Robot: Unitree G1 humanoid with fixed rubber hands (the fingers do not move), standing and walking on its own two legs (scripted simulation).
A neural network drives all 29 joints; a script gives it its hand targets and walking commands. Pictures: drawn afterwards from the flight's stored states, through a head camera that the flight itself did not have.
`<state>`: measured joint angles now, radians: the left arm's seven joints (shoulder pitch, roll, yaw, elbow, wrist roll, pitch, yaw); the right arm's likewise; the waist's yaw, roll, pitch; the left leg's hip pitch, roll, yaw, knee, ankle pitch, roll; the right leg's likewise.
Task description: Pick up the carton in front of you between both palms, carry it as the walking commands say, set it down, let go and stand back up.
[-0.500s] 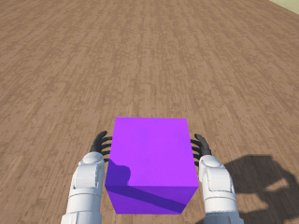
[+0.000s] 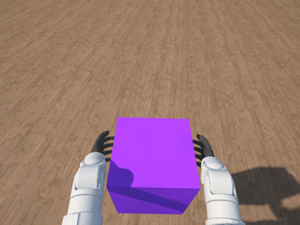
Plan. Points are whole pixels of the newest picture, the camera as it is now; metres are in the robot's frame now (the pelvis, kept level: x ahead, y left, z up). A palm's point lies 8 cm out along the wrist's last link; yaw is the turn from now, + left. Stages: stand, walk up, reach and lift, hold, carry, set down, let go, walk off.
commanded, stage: set down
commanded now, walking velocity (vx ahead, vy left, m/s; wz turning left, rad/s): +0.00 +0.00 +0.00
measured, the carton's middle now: (151, 168) +0.30 +0.00 -0.04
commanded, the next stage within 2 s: none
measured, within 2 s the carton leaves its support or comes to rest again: neither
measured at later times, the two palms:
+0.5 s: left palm (113, 162) +0.34 +0.13 -0.09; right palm (200, 164) +0.34 -0.17 -0.09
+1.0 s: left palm (126, 167) +0.40 +0.10 -0.25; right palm (195, 172) +0.39 -0.20 -0.25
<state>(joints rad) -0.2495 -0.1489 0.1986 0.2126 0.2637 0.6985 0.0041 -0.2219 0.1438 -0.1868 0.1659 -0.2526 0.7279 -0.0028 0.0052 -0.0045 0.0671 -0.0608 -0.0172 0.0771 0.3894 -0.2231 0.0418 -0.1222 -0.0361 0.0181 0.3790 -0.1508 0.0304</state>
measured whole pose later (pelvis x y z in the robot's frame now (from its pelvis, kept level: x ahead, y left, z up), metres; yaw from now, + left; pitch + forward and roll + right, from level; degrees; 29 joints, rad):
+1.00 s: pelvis -0.05 -0.03 -0.17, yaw +8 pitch +41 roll +0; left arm -0.89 -0.12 0.46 0.63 0.27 0.28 0.06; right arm -0.82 0.07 -0.53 0.53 -0.30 0.32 0.05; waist -0.10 0.08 -0.14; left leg -1.61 -0.06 -0.04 1.34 -0.45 -0.01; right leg -1.63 0.00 0.01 1.33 -0.42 0.01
